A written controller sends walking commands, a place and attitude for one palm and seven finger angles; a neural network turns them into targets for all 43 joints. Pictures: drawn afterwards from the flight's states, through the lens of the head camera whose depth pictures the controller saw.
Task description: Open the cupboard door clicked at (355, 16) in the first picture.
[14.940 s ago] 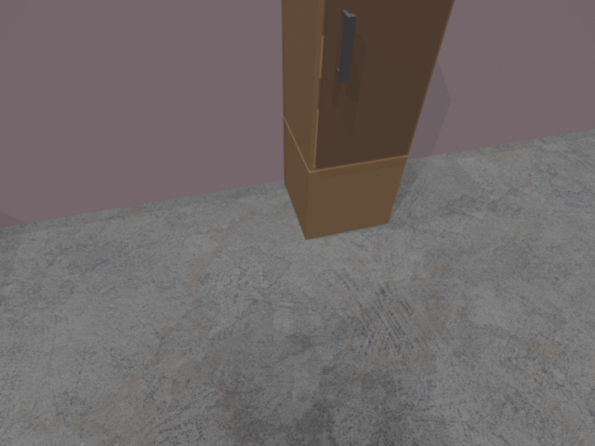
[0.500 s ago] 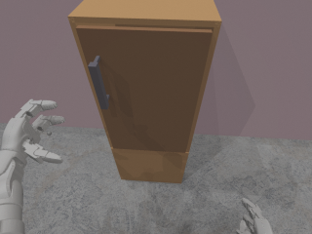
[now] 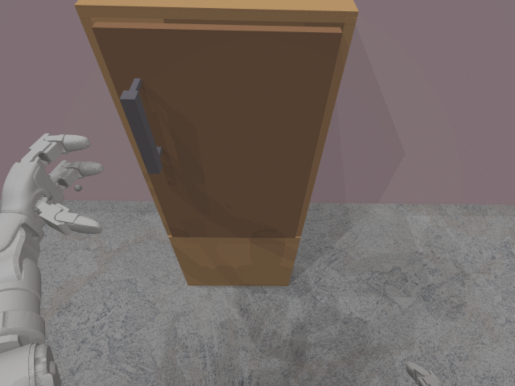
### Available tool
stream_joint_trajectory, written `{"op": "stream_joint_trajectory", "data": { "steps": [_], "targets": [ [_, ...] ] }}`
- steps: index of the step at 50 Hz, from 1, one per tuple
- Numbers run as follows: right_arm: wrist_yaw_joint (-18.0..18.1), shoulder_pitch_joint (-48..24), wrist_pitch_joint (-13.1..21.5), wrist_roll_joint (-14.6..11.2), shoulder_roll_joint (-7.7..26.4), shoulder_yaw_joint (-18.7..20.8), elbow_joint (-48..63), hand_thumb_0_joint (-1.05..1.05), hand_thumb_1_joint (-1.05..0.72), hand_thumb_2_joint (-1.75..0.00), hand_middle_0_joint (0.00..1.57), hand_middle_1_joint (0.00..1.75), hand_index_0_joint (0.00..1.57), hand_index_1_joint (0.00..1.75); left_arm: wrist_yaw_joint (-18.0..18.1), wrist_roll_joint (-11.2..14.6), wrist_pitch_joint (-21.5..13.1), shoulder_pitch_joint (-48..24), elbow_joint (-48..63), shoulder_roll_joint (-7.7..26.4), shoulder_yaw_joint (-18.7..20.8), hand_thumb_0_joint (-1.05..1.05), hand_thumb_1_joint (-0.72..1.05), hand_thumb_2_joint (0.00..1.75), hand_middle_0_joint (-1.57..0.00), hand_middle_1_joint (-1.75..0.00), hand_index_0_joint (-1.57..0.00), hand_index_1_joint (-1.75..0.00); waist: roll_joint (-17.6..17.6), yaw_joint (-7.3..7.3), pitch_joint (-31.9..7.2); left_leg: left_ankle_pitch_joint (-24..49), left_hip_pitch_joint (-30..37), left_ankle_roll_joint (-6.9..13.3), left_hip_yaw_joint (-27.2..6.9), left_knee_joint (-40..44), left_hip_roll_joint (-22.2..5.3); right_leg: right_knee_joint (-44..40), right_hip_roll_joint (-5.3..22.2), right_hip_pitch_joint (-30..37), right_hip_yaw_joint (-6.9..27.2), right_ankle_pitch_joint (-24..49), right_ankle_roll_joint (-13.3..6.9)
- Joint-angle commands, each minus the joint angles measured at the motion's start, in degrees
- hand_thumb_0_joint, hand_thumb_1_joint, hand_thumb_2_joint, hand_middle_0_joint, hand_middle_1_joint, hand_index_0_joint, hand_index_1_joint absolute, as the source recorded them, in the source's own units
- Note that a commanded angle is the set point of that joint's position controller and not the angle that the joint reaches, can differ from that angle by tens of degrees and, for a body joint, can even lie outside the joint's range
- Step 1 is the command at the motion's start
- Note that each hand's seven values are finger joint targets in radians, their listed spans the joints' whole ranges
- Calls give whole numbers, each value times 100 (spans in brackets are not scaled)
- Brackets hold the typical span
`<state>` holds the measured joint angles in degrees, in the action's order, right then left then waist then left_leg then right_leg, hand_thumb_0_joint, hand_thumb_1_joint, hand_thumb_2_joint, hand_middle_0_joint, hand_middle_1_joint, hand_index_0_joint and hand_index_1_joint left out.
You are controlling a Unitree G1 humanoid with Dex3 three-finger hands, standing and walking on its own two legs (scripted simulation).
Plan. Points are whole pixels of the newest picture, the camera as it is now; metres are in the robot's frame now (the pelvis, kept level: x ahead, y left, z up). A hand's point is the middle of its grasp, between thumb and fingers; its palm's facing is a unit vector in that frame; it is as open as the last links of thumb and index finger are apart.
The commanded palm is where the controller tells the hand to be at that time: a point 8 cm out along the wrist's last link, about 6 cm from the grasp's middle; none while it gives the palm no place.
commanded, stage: move the hooked fingers beside the handle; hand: left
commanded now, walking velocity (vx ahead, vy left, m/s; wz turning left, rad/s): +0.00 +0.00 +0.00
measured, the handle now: (146, 128) +0.52 +0.22 +0.10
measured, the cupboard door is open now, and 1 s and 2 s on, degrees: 0 0 0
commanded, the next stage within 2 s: slide the fingers in behind the handle in 1.70 s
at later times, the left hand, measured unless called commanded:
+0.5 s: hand (94, 161) +0.43 +0.28 +0.11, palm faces +0.03 -1.00 +0.00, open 14.0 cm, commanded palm +0.40 +0.33 +0.11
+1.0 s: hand (100, 146) +0.47 +0.28 +0.10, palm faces +0.03 -1.00 +0.00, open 14.0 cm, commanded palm +0.44 +0.33 +0.10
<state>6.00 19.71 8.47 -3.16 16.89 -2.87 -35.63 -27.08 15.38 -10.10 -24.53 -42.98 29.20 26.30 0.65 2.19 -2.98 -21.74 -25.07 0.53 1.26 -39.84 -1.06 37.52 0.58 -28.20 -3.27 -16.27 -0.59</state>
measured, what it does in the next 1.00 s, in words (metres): stands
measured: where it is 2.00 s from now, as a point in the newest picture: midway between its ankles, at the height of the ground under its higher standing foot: outside the picture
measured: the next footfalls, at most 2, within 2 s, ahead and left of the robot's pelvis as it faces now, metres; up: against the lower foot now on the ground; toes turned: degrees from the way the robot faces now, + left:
none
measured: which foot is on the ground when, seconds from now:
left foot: down 0.00-1.00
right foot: down 0.00-1.00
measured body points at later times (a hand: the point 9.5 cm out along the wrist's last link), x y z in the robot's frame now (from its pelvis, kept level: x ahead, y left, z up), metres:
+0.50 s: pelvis +0.01 +0.01 +0.00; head +0.07 +0.02 +0.44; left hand +0.42 +0.33 +0.11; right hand +0.09 -0.26 -0.10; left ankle -0.02 +0.11 -0.72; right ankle +0.03 -0.12 -0.72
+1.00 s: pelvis +0.01 +0.01 -0.01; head +0.09 +0.03 +0.43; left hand +0.46 +0.33 +0.11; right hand +0.04 -0.27 -0.11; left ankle -0.02 +0.11 -0.72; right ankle +0.03 -0.12 -0.72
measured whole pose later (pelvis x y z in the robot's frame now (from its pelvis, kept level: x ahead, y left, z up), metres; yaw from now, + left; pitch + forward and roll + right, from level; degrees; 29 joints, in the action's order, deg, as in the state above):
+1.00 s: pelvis +0.01 +0.01 -0.01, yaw -1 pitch +14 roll -2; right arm 4.2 22.4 -0.5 -1.9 17.1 -2.8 -35.0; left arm -26.9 9.1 -15.4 -44.9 -65.3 38.0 28.2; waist -0.3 6.9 -4.3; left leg -23.8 -34.6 1.1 1.6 -44.3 -1.8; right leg 40.0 -0.1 -37.1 -2.9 -16.9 -0.1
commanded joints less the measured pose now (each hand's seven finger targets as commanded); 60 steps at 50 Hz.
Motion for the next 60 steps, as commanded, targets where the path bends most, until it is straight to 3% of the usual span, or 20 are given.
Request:
{"op": "stream_joint_trajectory", "data": {
  "steps": [1,5,6,8,10,13,18,21,24,32,36,38,40,42,44,45,50,52,56,60],
  "targets": [
    [35,23,173,11,874,362,723,0,-90,-90,20,30,20,30,-14,60,-404,-2346,932,1905,398,0,-50,30,-30,-120,-30,-120,324,23,-1535,1446,186,78,-148,554,113,-310,-102,998,207,1226,-75],
    [-6,121,99,35,862,380,752,0,-90,-90,20,30,20,30,-12,10,-537,-2413,970,1992,458,0,-50,30,-30,-120,-30,-120,581,-42,-1861,1907,386,49,-174,484,98,-190,-133,1055,181,1563,-120],
    [-13,133,78,35,853,371,739,0,-90,-90,20,30,20,30,-28,26,-527,-2447,840,1797,299,0,-50,30,-30,-120,-30,-120,515,19,-1801,1923,395,52,-161,468,92,-196,-143,973,166,1588,-109],
    [-16,188,28,29,887,379,730,0,-90,-90,20,30,20,30,-41,39,-534,-2605,714,1842,289,0,-50,30,-30,-120,-30,-120,377,41,-1700,1940,347,49,-196,464,73,-186,-164,911,137,1550,-127],
    [-29,204,-3,29,881,383,732,0,-90,-90,20,30,20,30,-42,-7,-503,-2700,669,1739,174,0,-50,30,-30,-120,-30,-120,612,45,-1784,1957,438,25,-207,461,71,-170,-153,762,125,1500,-125],
    [-35,270,-88,34,909,376,705,0,-90,-90,20,30,20,30,30,-50,-490,-2975,398,1792,148,0,-50,30,-30,-120,-30,-120,334,123,-1592,1821,262,45,-210,436,67,-179,-168,684,113,1401,-125],
    [-70,413,-173,78,895,405,683,0,-90,-90,20,30,20,30,117,-139,-642,-3212,481,1892,207,0,-50,30,-30,-120,-30,-120,595,114,-2095,2490,572,-3,-248,297,26,-47,-181,698,117,1771,-130],
    [-92,465,-257,85,914,411,633,0,-90,-90,20,30,20,30,139,-179,-643,-3182,186,2053,362,0,-50,30,-30,-120,-30,-120,463,98,-2062,2466,416,-8,-243,290,18,-43,-171,727,121,1820,-104],
    [-113,496,-318,80,906,421,645,0,-90,-90,20,30,20,30,127,-217,-656,-3326,206,2046,293,0,-50,30,-30,-120,-30,-120,648,122,-2112,2674,495,-12,-236,255,6,-24,-179,672,123,1898,-108],
    [-124,625,-493,104,945,423,588,0,-90,-90,20,30,20,30,108,-302,-744,-3547,-308,2261,408,0,-50,30,-30,-120,-30,-120,358,209,-2084,2315,178,41,-190,213,18,-2,-183,673,136,1850,-83],
    [-111,687,-569,114,937,410,524,0,-90,-90,20,30,20,30,33,-365,-870,-4014,-411,2219,220,0,-50,30,-30,-120,-30,-120,739,304,-2111,2365,295,34,-211,154,21,19,-186,460,155,1786,-96],
    [-108,744,-597,133,951,423,504,0,-90,-90,20,30,20,30,14,-319,-917,-4145,-416,2153,165,0,-50,30,-30,-120,-30,-120,642,347,-2223,2549,390,29,-251,104,-1,41,-209,429,141,1834,-100],
    [-116,789,-640,138,976,433,452,0,-90,-90,20,30,20,30,9,-318,-904,-4082,-650,2369,365,0,-50,30,-30,-120,-30,-120,554,309,-2309,2430,317,30,-243,94,2,36,-207,491,145,1813,-83],
    [-110,780,-682,123,986,406,450,0,-90,-90,20,30,20,30,7,-370,-855,-4122,-926,2404,321,0,-50,30,-30,-120,-30,-120,405,352,-2051,2055,-39,76,-195,123,32,5,-184,507,173,1724,-68],
    [-104,808,-712,133,1002,387,447,0,-90,-90,20,30,20,30,18,-450,-846,-4403,-1014,2562,321,0,-50,30,-30,-120,-30,-120,535,408,-2031,1898,-123,92,-186,106,39,19,-180,461,197,1643,-65],
    [-105,858,-730,147,1022,399,456,0,-90,-90,20,30,20,30,44,-505,-875,-4400,-983,2841,519,0,-50,30,-30,-120,-30,-120,535,347,-2179,1958,-156,97,-196,84,50,46,-173,568,220,1702,-66],
    [-146,883,-826,151,1009,410,574,0,-90,-90,20,30,20,30,-60,-441,-1019,-4139,-934,2919,629,0,-50,30,-30,-120,-30,-120,728,255,-2474,2163,-70,85,-159,8,45,131,-209,664,238,1858,-79],
    [-161,881,-860,133,1011,414,600,0,-90,-90,20,30,20,30,-135,-395,-987,-3975,-1014,2812,575,0,-50,30,-30,-120,-30,-120,560,297,-2382,2144,-145,105,-133,-1,34,117,-221,631,221,1893,-63],
    [-168,900,-922,130,1040,433,654,0,-90,-90,20,30,20,30,-236,-349,-921,-3825,-919,3047,780,0,-50,30,-30,-120,-30,-120,589,225,-2402,2186,-194,115,-126,-8,41,137,-222,676,223,1954,-58],
    [-161,881,-934,126,1030,426,640,0,-90,-90,20,30,20,30,-274,-309,-935,-4132,-741,2820,538,0,-50,30,-30,-120,-30,-120,741,357,-2249,2047,-76,110,-174,-10,24,103,-246,372,201,1701,-69]
  ]
}}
